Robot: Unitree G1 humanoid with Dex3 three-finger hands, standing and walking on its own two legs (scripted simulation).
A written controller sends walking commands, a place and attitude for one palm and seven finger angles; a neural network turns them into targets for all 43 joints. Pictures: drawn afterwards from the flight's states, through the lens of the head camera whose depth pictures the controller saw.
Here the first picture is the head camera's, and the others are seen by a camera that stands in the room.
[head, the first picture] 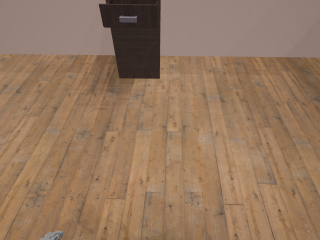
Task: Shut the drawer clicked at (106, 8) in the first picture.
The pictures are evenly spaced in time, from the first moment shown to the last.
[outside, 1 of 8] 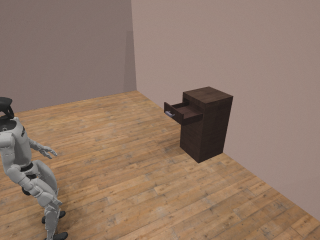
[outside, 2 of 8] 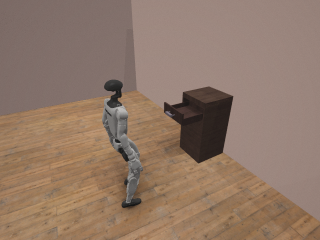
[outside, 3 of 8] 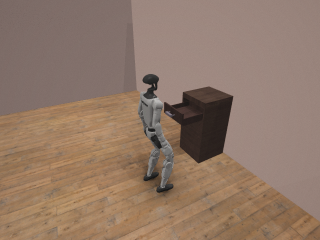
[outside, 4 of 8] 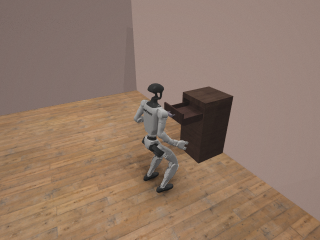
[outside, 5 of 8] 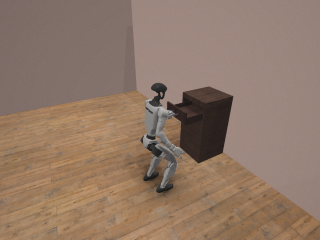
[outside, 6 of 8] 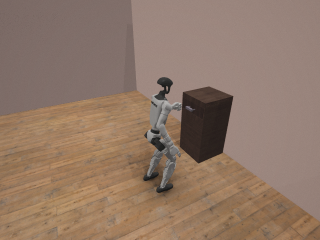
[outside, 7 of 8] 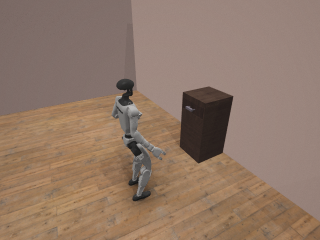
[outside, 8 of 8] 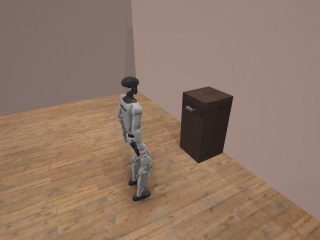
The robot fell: no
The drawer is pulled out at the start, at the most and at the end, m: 0.30 0.30 0.00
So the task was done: yes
